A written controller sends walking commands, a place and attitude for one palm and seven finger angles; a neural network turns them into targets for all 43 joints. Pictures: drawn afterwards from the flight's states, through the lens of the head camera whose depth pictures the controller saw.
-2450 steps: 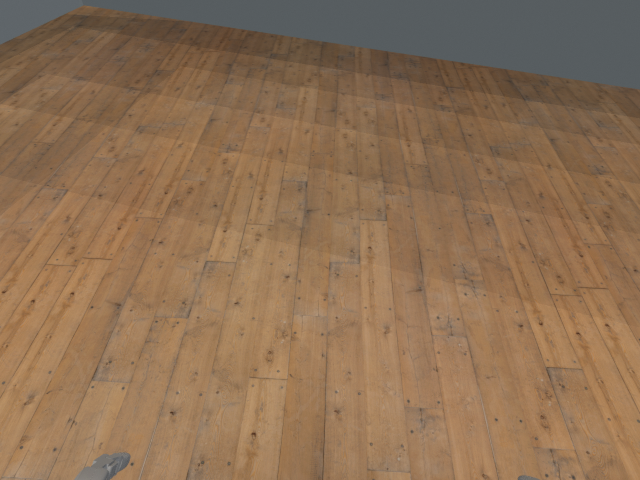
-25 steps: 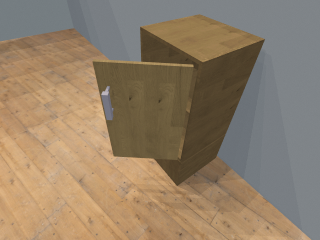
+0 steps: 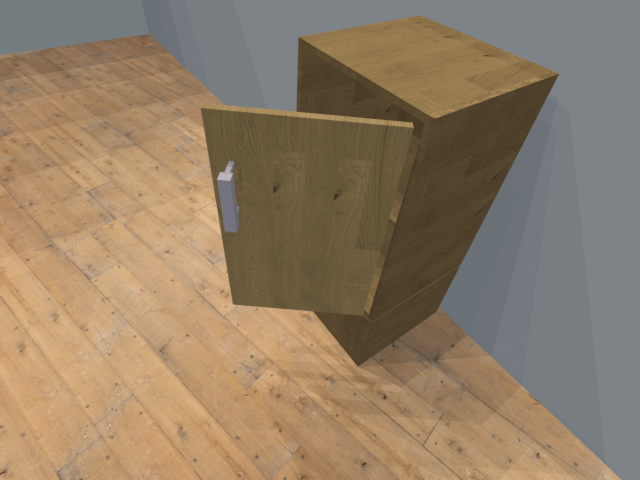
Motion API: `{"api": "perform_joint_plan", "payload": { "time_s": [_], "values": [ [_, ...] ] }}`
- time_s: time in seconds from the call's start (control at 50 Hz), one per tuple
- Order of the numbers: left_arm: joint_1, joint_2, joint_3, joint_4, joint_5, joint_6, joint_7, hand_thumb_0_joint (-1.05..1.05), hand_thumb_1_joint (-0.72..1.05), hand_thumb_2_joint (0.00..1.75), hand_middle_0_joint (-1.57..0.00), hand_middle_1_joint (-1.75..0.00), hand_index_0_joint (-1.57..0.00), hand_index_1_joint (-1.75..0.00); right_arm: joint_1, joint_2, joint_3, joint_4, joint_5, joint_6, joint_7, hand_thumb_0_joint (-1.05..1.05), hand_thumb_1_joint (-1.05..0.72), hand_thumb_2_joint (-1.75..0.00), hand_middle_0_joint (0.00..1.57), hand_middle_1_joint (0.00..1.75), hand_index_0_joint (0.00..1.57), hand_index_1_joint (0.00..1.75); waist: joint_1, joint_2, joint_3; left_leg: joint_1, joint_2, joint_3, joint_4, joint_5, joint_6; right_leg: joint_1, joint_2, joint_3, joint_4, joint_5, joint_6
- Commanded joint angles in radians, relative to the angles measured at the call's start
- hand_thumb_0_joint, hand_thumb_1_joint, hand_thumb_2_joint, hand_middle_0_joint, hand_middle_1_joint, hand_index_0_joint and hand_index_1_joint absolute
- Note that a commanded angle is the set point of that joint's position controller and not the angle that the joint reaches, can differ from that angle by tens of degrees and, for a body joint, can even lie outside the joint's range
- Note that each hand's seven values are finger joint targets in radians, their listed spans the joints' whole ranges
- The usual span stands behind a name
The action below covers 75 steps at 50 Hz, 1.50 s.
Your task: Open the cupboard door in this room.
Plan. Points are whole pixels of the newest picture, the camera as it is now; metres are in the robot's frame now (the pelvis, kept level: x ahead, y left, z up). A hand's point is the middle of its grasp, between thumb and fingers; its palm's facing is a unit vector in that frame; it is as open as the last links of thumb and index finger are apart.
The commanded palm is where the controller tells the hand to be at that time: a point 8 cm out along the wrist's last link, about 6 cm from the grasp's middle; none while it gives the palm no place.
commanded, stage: shuffle to correct the standing spot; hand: left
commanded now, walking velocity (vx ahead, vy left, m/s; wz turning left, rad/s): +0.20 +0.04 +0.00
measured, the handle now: (231, 196) +0.62 +0.22 -0.03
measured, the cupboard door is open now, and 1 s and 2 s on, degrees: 51 51 51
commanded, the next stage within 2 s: come to a stop and stand still in 0.22 s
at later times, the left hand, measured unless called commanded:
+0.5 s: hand (221, 426) +0.23 +0.16 -0.16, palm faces -0.01 -0.98 -0.18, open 7.3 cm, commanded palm none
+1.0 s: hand out of the picture +0.07 +0.23 -0.17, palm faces +0.05 -0.98 -0.19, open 7.3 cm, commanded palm none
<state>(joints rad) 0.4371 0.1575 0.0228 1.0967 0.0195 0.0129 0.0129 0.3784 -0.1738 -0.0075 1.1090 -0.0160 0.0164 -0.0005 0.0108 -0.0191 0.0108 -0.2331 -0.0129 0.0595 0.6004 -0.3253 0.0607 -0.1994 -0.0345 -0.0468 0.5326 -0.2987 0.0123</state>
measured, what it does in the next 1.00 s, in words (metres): steps on the spot: right foot, then left foot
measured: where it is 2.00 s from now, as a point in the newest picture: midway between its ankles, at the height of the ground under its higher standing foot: outside the picture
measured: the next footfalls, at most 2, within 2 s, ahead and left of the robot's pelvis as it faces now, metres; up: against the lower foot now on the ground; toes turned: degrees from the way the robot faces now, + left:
right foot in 0.46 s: +0.22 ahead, -0.12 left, +0.00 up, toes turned -8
left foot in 0.72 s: +0.15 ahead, +0.13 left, +0.00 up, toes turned +3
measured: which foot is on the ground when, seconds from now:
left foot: down 0.00-0.48, up 0.50-0.70, down 0.72-1.00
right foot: down 0.00-0.02, up 0.04-0.44, down 0.46-0.74, up 0.76-1.00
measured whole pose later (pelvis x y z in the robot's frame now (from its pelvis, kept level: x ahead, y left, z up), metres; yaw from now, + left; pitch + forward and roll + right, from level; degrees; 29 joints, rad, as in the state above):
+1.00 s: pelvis +0.07 +0.04 +0.01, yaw -1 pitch -1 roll -1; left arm 0.32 0.19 0.05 1.05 0.02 0.05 0.02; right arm 0.23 -0.15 -0.04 1.02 -0.03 0.00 -0.03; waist 0.00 -0.02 0.02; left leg -0.25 0.01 0.10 0.45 -0.19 0.06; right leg -0.24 -0.02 -0.03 0.66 -0.41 0.02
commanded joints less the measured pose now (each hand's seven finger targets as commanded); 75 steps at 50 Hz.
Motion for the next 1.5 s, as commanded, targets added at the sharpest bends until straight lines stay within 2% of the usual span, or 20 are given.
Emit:
{"api": "perform_joint_plan", "payload": {
  "time_s": [0.0,0.02,0.1,0.34,0.38,0.42,0.46,0.52,0.66,0.68,0.7,0.72,0.78,0.9,0.96,1.02,1.06,1.1,1.24,1.48],
  "values": [
    [-0.091,0.048,0.017,-0.103,0.011,-0.016,0.008,0.0,0.9,0.9,-0.2,-0.3,-0.2,-0.3,0.212,-0.155,-0.044,-0.004,-0.01,-0.044,-0.022,0.0,-0.9,-0.9,0.2,0.3,0.2,0.3,-0.1,0.308,0.166,0.133,0.274,-0.412,-0.423,-0.312,0.072,-0.401,0.037,-0.058,0.243,-0.209,-0.047],
    [-0.139,0.045,0.013,-0.126,0.019,-0.024,0.01,0.0,0.9,0.9,-0.2,-0.3,-0.2,-0.3,0.234,-0.152,-0.042,0.005,-0.006,-0.053,-0.033,0.0,-0.9,-0.9,0.2,0.3,0.2,0.3,-0.103,0.29,0.213,0.157,0.334,-0.496,-0.481,-0.213,0.116,-0.492,0.01,-0.007,0.394,-0.214,-0.049],
    [-0.118,0.019,0.02,-0.095,0.007,-0.041,-0.01,0.0,0.9,0.9,-0.2,-0.3,-0.2,-0.3,0.159,-0.077,-0.014,-0.01,0.003,-0.088,-0.043,0.0,-0.9,-0.9,0.2,0.3,0.2,0.3,-0.043,0.045,0.139,0.177,0.298,-0.294,-0.411,0.316,0.158,-0.451,-0.078,0.028,0.486,-0.046,-0.034],
    [-0.286,-0.006,0.021,-0.156,0.002,-0.037,-0.009,0.0,0.9,0.9,-0.2,-0.3,-0.2,-0.3,0.214,-0.043,-0.021,0.052,-0.01,-0.081,-0.05,0.0,-0.9,-0.9,0.2,0.3,0.2,0.3,-0.055,0.101,0.117,0.225,0.233,-0.113,-0.304,0.721,0.115,-0.276,-0.018,-0.073,0.112,0.044,-0.045],
    [-0.181,0.014,0.024,-0.123,0.003,-0.043,0.005,0.0,0.9,0.9,-0.2,-0.3,-0.2,-0.3,0.19,-0.042,-0.02,0.048,-0.003,-0.073,-0.053,0.0,-0.9,-0.9,0.2,0.3,0.2,0.3,0.003,0.049,0.062,0.176,0.205,-0.083,-0.166,0.85,0.063,-0.075,0.013,-0.075,-0.017,0.153,-0.044],
    [-0.015,0.097,0.043,-0.075,0.003,-0.059,0.029,0.0,0.9,0.9,-0.2,-0.3,-0.2,-0.3,0.163,-0.026,-0.022,0.022,0.016,-0.07,-0.05,0.0,-0.9,-0.9,0.2,0.3,0.2,0.3,0.064,-0.056,-0.075,-0.051,0.122,-0.052,0.07,0.595,-0.024,0.299,-0.15,0.111,-0.028,0.675,-0.101],
    [0.01,0.172,0.053,-0.069,-0.007,-0.057,0.038,0.0,0.9,0.9,-0.2,-0.3,-0.2,-0.3,0.167,-0.002,-0.037,-0.002,0.024,-0.048,-0.056,0.0,-0.9,-0.9,0.2,0.3,0.2,0.3,0.035,-0.072,-0.148,-0.126,0.015,-0.041,0.357,-0.298,-0.069,0.303,-0.437,0.267,-0.059,1.201,-0.314],
    [-0.174,0.124,0.046,-0.121,0.004,-0.036,0.052,0.0,0.9,0.9,-0.2,-0.3,-0.2,-0.3,0.075,0.037,-0.042,-0.025,0.017,0.0,-0.05,0.0,-0.9,-0.9,0.2,0.3,0.2,0.3,-0.013,-0.117,0.024,-0.104,0.08,-0.088,0.413,-0.294,-0.074,-0.045,-0.377,0.189,-0.142,0.88,-0.293],
    [-0.286,0.134,0.074,-0.194,0.01,0.011,0.034,0.0,0.9,0.9,-0.2,-0.3,-0.2,-0.3,0.14,0.033,-0.061,-0.051,-0.001,0.008,-0.024,0.0,-0.9,-0.9,0.2,0.3,0.2,0.3,-0.071,-0.093,-0.013,0.087,0.044,0.035,0.018,0.056,-0.092,-0.272,-0.226,0.086,-0.111,0.112,-0.132],
    [-0.272,0.106,0.066,-0.202,0.006,0.02,0.03,0.0,0.9,0.9,-0.2,-0.3,-0.2,-0.3,0.142,0.002,-0.065,-0.061,-0.001,0.0,-0.022,0.0,-0.9,-0.9,0.2,0.3,0.2,0.3,-0.069,0.013,-0.007,0.103,0.081,-0.035,-0.118,0.057,-0.08,-0.296,-0.163,0.054,-0.009,-0.013,-0.094],
    [-0.259,0.048,0.057,-0.22,-0.004,0.032,0.024,0.0,0.9,0.9,-0.2,-0.3,-0.2,-0.3,0.1,-0.075,-0.079,-0.096,-0.011,-0.01,-0.024,0.0,-0.9,-0.9,0.2,0.3,0.2,0.3,-0.062,0.274,0.036,-0.018,0.259,-0.292,-0.299,-0.002,-0.009,-0.349,-0.035,-0.022,0.158,-0.183,-0.019],
    [-0.284,0.035,0.054,-0.234,-0.006,0.035,0.025,0.0,0.9,0.9,-0.2,-0.3,-0.2,-0.3,0.026,-0.129,-0.084,-0.144,-0.023,-0.014,-0.029,0.0,-0.9,-0.9,0.2,0.3,0.2,0.3,-0.064,0.352,0.087,-0.201,0.376,-0.438,-0.435,-0.022,0.081,-0.285,0.028,0.005,0.347,-0.229,-0.003],
    [-0.173,0.046,0.057,-0.174,0.009,0.031,0.014,0.0,0.9,0.9,-0.2,-0.3,-0.2,-0.3,-0.152,-0.088,-0.059,-0.182,-0.02,-0.032,-0.042,0.0,-0.9,-0.9,0.2,0.3,0.2,0.3,0.022,0.123,0.054,-0.2,0.289,-0.282,-0.395,-0.004,0.083,-0.209,0.0,0.094,0.479,-0.08,-0.011],
    [-0.168,0.033,0.024,-0.132,0.002,0.014,0.002,0.0,0.9,0.9,-0.2,-0.3,-0.2,-0.3,-0.066,-0.113,-0.063,-0.128,-0.017,-0.025,-0.044,0.0,-0.9,-0.9,0.2,0.3,0.2,0.3,-0.053,0.153,0.013,0.104,0.291,-0.239,-0.355,0.165,0.101,-0.19,-0.004,0.024,0.155,-0.145,0.012],
    [-0.106,0.033,0.02,-0.105,0.001,0.016,0.003,0.0,0.9,0.9,-0.2,-0.3,-0.2,-0.3,-0.052,-0.143,-0.068,-0.103,-0.014,-0.017,-0.045,0.0,-0.9,-0.9,0.2,0.3,0.2,0.3,-0.042,0.126,0.001,0.109,0.297,-0.244,-0.332,0.216,0.093,-0.107,0.009,0.011,0.03,-0.105,-0.001],
    [-0.017,0.053,0.018,-0.058,0.002,-0.001,0.011,0.0,0.9,0.9,-0.2,-0.3,-0.2,-0.3,-0.065,-0.108,-0.058,-0.088,0.002,-0.019,-0.041,0.0,-0.9,-0.9,0.2,0.3,0.2,0.3,-0.015,0.05,-0.017,0.011,0.206,-0.152,-0.236,0.203,0.013,0.077,-0.024,0.062,-0.217,0.115,-0.022],
    [-0.025,0.086,0.009,-0.044,-0.001,-0.01,0.017,0.0,0.9,0.9,-0.2,-0.3,-0.2,-0.3,-0.087,-0.054,-0.037,-0.086,0.009,-0.02,-0.035,0.0,-0.9,-0.9,0.2,0.3,0.2,0.3,-0.028,-0.056,0.031,-0.01,0.105,-0.043,-0.184,0.115,-0.043,0.018,-0.129,0.162,-0.248,0.143,-0.073],
    [-0.05,0.081,0.0,-0.036,-0.005,-0.024,0.019,0.0,0.9,0.9,-0.2,-0.3,-0.2,-0.3,-0.085,-0.037,-0.031,-0.06,0.004,-0.015,-0.03,0.0,-0.9,-0.9,0.2,0.3,0.2,0.3,-0.041,-0.1,0.034,0.06,0.099,-0.039,-0.187,0.125,-0.052,-0.063,-0.112,0.16,-0.262,0.081,-0.075],
    [-0.013,0.045,-0.013,0.0,-0.009,-0.025,0.027,0.0,0.9,0.9,-0.2,-0.3,-0.2,-0.3,-0.052,-0.033,-0.02,0.007,0.003,-0.01,-0.028,0.0,-0.9,-0.9,0.2,0.3,0.2,0.3,-0.029,0.022,0.126,0.051,0.111,-0.065,-0.251,0.077,-0.051,-0.124,-0.072,0.132,-0.281,-0.084,-0.051],
    [0.023,0.01,-0.007,0.0,-0.007,-0.023,0.035,0.0,0.9,0.9,-0.2,-0.3,-0.2,-0.3,0.03,0.012,-0.02,0.036,0.0,-0.005,-0.032,0.0,-0.9,-0.9,0.2,0.3,0.2,0.3,-0.019,0.011,0.141,-0.009,0.103,-0.071,-0.253,0.027,-0.051,-0.125,-0.061,0.127,-0.274,-0.141,-0.053]
  ]
}}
